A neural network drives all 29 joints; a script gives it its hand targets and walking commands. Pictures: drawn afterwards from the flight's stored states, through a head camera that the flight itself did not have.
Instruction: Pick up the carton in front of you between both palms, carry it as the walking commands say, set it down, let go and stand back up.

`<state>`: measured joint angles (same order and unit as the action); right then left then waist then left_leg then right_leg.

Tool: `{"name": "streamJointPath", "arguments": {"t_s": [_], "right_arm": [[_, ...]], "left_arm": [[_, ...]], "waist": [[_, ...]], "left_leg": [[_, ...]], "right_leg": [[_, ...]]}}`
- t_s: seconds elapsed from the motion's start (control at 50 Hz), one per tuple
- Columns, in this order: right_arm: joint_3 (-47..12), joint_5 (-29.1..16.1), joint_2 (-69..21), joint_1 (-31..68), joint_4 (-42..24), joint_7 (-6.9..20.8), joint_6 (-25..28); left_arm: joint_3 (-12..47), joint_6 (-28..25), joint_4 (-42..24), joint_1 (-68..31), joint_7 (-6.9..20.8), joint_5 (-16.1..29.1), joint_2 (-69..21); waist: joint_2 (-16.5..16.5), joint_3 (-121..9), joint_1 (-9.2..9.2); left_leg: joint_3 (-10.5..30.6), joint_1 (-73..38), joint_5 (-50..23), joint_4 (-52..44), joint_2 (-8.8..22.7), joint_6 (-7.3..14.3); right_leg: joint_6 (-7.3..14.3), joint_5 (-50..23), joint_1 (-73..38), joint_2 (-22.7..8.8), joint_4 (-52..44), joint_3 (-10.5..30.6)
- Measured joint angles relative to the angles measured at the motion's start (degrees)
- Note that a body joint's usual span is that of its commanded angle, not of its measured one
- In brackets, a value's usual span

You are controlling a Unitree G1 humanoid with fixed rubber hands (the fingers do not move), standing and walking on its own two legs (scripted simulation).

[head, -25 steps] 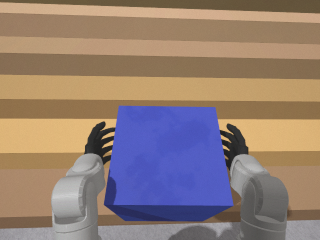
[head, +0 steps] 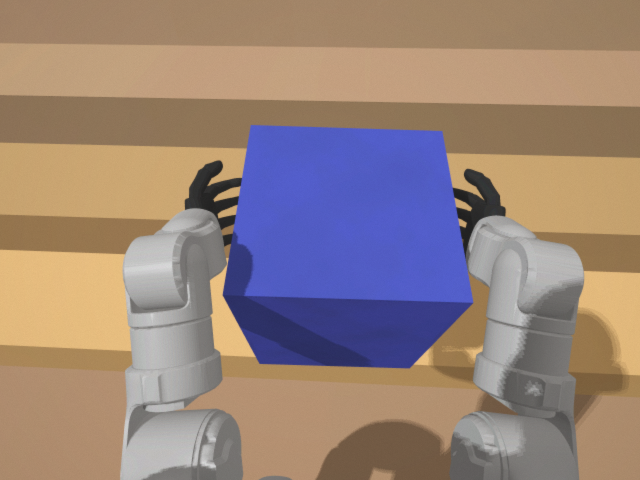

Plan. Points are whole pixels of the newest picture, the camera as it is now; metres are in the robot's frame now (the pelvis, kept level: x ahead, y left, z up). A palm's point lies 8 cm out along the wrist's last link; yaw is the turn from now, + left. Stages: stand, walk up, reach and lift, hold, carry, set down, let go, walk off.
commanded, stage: carry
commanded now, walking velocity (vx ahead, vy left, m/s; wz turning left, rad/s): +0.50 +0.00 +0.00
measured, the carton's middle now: (339, 261) +0.38 +0.02 +0.07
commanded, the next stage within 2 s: none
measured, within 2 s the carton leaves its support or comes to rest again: neither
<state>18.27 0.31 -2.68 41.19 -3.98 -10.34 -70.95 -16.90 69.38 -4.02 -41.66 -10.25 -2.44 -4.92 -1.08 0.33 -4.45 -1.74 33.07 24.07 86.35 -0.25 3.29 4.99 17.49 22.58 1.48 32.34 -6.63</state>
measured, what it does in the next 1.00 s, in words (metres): climbs: left foot 0.16 m higher, then right foot 0.16 m higher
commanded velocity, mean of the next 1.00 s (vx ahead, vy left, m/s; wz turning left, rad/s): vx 0.50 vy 0.00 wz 0.00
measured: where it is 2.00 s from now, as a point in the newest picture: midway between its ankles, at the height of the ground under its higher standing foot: (311, 66)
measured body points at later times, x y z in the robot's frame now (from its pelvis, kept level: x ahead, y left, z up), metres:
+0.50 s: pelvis +0.31 +0.05 +0.17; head +0.36 +0.04 +0.61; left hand +0.72 +0.11 +0.32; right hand +0.66 -0.19 +0.33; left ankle +0.30 +0.10 -0.57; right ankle +0.31 -0.06 -0.33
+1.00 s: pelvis +0.59 +0.03 +0.33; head +0.61 +0.03 +0.78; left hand +0.97 +0.23 +0.53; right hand +1.01 -0.08 +0.52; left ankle +0.62 +0.13 -0.16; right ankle +0.58 -0.08 -0.40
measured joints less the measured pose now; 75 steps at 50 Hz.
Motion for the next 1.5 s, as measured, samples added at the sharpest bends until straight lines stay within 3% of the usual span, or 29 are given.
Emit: {"name": "streamJointPath", "arguments": {"t_s": [0.06, 0.12, 0.16, 0.22, 0.24, 0.26, 0.32, 0.36, 0.42, 0.54, 0.6, 0.64, 0.68, 0.7, 0.72, 0.76, 0.78, 0.82, 0.94, 1.02, 1.06, 1.14, 1.18, 1.2, 1.22, 1.26, 1.32, 1.42, 1.5], "right_arm": [[0.44, 1.23, -1.94, -1.55, -2.76, 0.1, 0.34], [0.34, 1.9, -3.73, -2.38, -6.91, 0.19, 2.06], [-0.52, 2.52, -4.93, -2.97, -8.59, 0.23, 3.22], [-2.52, 3.13, -5.92, -3.76, -9.2, 0.14, 4.04], [-3.16, 3.08, -5.92, -3.76, -8.88, -0.01, 4.14], [-3.69, 2.99, -5.53, -3.55, -8.68, -0.3, 4.27], [-4.7, 1.19, -3.36, -3.96, -7.62, -0.91, 3.78], [-5.2, -0.71, -2.09, -4.48, -6.9, -1.42, 2.95], [-4.74, -3.26, -0.39, -2.37, -4.03, -1.78, 2.46], [-4.56, -5.91, 3.54, 6.93, 3.67, -2.75, 1.54], [-3.37, -5.97, 4.66, 10.01, 7.65, -2.58, -0.04], [-2.44, -5.4, 4.78, 10.71, 9.9, -2.49, -1.69], [-0.5, -4.01, 4.32, 9.87, 10.27, -1.83, -3.59], [0.79, -3.22, 4.31, 9.66, 10.06, -1.2, -4.28], [2.18, -2.38, 4.26, 9.75, 10.02, -0.44, -4.57], [4.28, 0.06, 3.33, 9.63, 10.43, 0.88, -4.85], [5.42, 1.56, 2.38, 9.24, 10.81, 1.32, -5.08], [7.65, 4.42, 0.05, 8.57, 10.47, 1.78, -5.56], [8.34, 7.17, -0.19, 10.7, 7.81, 3.04, -5.26], [7.29, 6.9, 1.72, 12.0, 9.66, 3.21, -5.79], [6.61, 7.13, 1.51, 11.95, 11.39, 3.02, -5.65], [3.99, 6.5, -0.18, 9.38, 13.83, 1.9, -4.56], [1.87, 5.55, -0.73, 8.54, 14.05, 0.83, -3.33], [0.39, 5.05, -1.08, 7.93, 13.77, -0.11, -2.25], [-0.89, 4.32, -1.25, 6.87, 12.92, -0.63, -1.26], [-2.81, 1.44, -1.46, 3.8, 10.95, -1.63, 0.23], [-4.16, -2.38, -0.97, -0.19, 5.12, -2.74, 0.68], [-2.95, -3.65, -1.1, 1.48, -0.44, -2.84, 1.42], [-2.71, -2.2, -0.67, 4.98, -0.64, -2.07, -0.29]], "left_arm": [[-0.25, -0.82, -1.82, 1.81, -0.31, 1.63, -0.2], [-0.31, -2.67, -5.32, 2.96, -0.67, 4.1, 0.2], [-0.57, -3.18, -7.32, 3.72, -0.79, 5.7, 1.06], [-1.92, -2.47, -10.2, 5.33, -0.76, 6.89, 1.44], [-2.31, -2.26, -10.77, 5.8, -0.64, 6.94, 1.53], [-2.37, -2.36, -10.56, 5.5, -0.14, 6.65, 1.77], [-1.8, -2.41, -8.34, 4.4, 1.73, 4.08, 1.6], [-2.25, -1.41, -9.22, 5.19, 2.36, 1.71, -0.1], [-3.04, -0.56, -9.98, 4.87, 3.06, -1.6, -1.95], [-2.73, 1.61, -7.05, -1.43, 2.44, -4.51, 0.04], [-2.91, 3.87, -3.37, -4.86, 1.81, -4.69, 1.04], [-3.16, 5.53, -0.24, -6.29, 1.18, -4.22, 1.52], [-2.4, 6.84, 2.79, -7.06, 0.23, -3.16, 1.74], [-1.74, 7.03, 4.02, -7.6, -0.37, -2.78, 1.61], [-1.09, 7.03, 5.13, -8.36, -1.06, -2.32, 1.64], [-0.02, 6.71, 7.34, -8.49, -1.95, -0.98, 2.17], [0.41, 6.63, 8.55, -7.96, -2.37, -0.02, 2.53], [0.87, 6.76, 10.11, -7.23, -2.92, 1.74, 3.38], [1.11, 4.08, 13.12, -11.24, -2.94, 4.05, 5.07], [-0.35, 3.58, 14.74, -12.5, -2.21, 2.13, 3.88], [-1.14, 4.03, 14.87, -11.55, -1.73, 1.41, 3.75], [-3.8, 5.21, 14.36, -8.64, -0.43, -0.16, 3.73], [-5.72, 5.03, 12.58, -7.2, 0.81, -0.41, 3.61], [-6.19, 4.4, 11.84, -6.84, 1.45, -0.8, 3.79], [-6.64, 3.67, 11.14, -6.46, 2.14, -1.11, 3.9], [-7.76, 3.0, 9.55, -5.49, 2.98, -1.91, 3.35], [-7.97, 3.13, 3.14, -3.03, 3.2, -2.77, 0.73], [-4.72, 2.24, -5.2, -1.44, 2.84, -2.39, 0.47], [-3.5, 3.23, -6.36, -2.59, 2.9, -1.77, 2.19]], "waist": [[0.99, 2.26, -2.24], [1.13, 5.09, -3.97], [1.56, 6.29, -3.59], [1.78, 5.59, 1.19], [1.45, 5.75, 3.64], [1.66, 6.61, 6.0], [2.0, 7.56, 11.02], [1.7, 7.19, 13.62], [-0.21, 6.42, 16.32], [-1.17, 1.19, 16.49], [-1.01, -1.29, 13.88], [-0.97, -3.52, 10.45], [-0.11, -5.15, 6.2], [-0.49, -4.54, 3.42], [-0.47, -3.46, 0.75], [-0.7, -1.9, -2.96], [-0.73, -1.63, -4.28], [-0.13, -1.06, -5.98], [1.73, -0.63, -5.27], [0.33, -3.72, -4.49], [-0.28, -4.42, -3.47], [1.11, -5.71, 1.87], [0.5, -4.66, 6.29], [0.97, -2.82, 9.49], [1.32, -1.09, 12.05], [2.64, 1.68, 14.45], [4.3, 4.58, 14.47], [3.01, 5.11, 12.06], [2.49, 1.12, 11.62]], "left_leg": [[-0.44, 12.97, 5.38, 16.73, -1.71, 1.18], [-1.81, 26.31, 12.18, 25.7, -1.28, 2.65], [-3.69, 31.08, 12.26, 17.45, -0.1, 3.53], [-6.98, 25.46, 3.28, -8.94, -1.21, 5.07], [-7.04, 21.63, -2.34, -14.93, -2.15, 5.59], [-7.44, 19.06, -3.1, -16.1, -2.82, 5.5], [-7.71, 11.27, 0.04, -21.68, -4.42, 5.41], [-7.2, 4.61, -1.37, -29.68, -5.06, 3.86], [-5.05, -5.57, -6.57, -43.5, -4.86, 4.52], [-1.3, -19.98, -6.33, -59.33, -2.46, 3.18], [-0.13, -27.8, -7.66, -67.07, -0.72, 1.37], [-1.46, -31.24, -9.88, -70.6, 0.8, 2.67], [-3.75, -30.16, -13.76, -64.67, 2.18, 3.58], [-3.35, -26.77, -19.46, -54.59, 3.5, 3.23], [-0.42, -20.79, -19.7, -38.64, 2.94, 1.95], [5.14, -8.64, -16.7, -6.69, -0.91, 1.55], [6.17, -4.01, -15.8, 4.03, -2.45, 2.12], [6.1, 3.36, -13.32, 14.79, -3.44, 3.06], [0.08, 17.75, -7.66, 9.76, 1.1, 3.93], [0.55, 29.31, 5.58, 26.05, 2.97, 4.8], [0.37, 34.23, 7.41, 27.24, 4.32, 4.33], [-5.62, 30.65, 2.8, -0.35, 6.01, 4.45], [-6.9, 22.38, -0.21, -13.84, 3.3, 4.75], [-7.5, 20.42, -0.52, -14.41, 1.93, 4.25], [-7.72, 18.91, -0.42, -14.75, 1.06, 3.83], [-8.13, 14.59, -0.36, -18.13, 0.26, 3.49], [-8.69, 6.23, -2.22, -28.01, -0.96, 2.71], [-8.36, -6.69, -6.03, -45.79, -1.02, 2.77], [-6.98, -14.84, -6.08, -54.51, -0.56, 2.42]], "right_leg": [[-1.17, -0.9, -4.85, -0.64, -5.03, 1.46], [-1.72, 0.52, -10.75, -1.63, -8.53, 2.91], [-2.19, -2.42, -16.31, -2.96, -13.02, 3.34], [-1.59, -4.32, -20.8, -4.67, -14.34, 1.71], [-1.51, -5.64, -18.63, -5.25, -7.31, 1.56], [-2.31, -7.21, -13.86, -5.39, 6.79, 3.83], [-2.05, -5.92, 2.71, 1.1, 54.23, 13.31], [-0.85, -3.93, 10.65, 3.5, 70.18, 13.97], [-0.02, -1.45, 20.87, 3.38, 73.74, 10.05], [2.14, 10.08, 40.38, -0.58, 78.2, 3.38], [2.6, 10.39, 43.92, -3.31, 65.19, 1.17], [3.55, 8.07, 39.75, -2.91, 50.22, -1.88], [4.8, 4.6, 30.99, -1.1, 37.5, -4.09], [4.25, 3.9, 27.89, -0.2, 35.22, -4.8], [3.5, 3.74, 25.51, 0.31, 33.73, -5.13], [2.81, 3.27, 20.29, 1.14, 28.89, -5.36], [2.4, 2.75, 17.32, 1.47, 25.59, -5.21], [1.0, 1.12, 11.37, 1.7, 18.25, -4.24], [0.01, -2.23, -1.68, -1.28, 0.91, -1.76], [-1.49, -1.33, -7.4, -2.62, -4.91, 0.27], [-2.93, -0.5, -11.19, -4.11, -7.84, 1.7], [-4.84, -4.22, -19.57, -9.08, -18.47, 1.12], [-4.06, -6.0, -17.55, -11.23, -10.63, -0.23], [-3.46, -8.81, -13.93, -12.3, 0.34, 1.49], [-3.49, -9.48, -8.27, -11.04, 15.35, 5.84], [-2.75, -9.46, 3.35, -5.12, 46.01, 13.07], [-0.58, -10.34, 15.36, -0.15, 68.67, 13.19], [1.09, -3.37, 28.52, -0.53, 68.33, 5.39], [2.62, 6.69, 40.7, -1.96, 81.12, 3.35]]}}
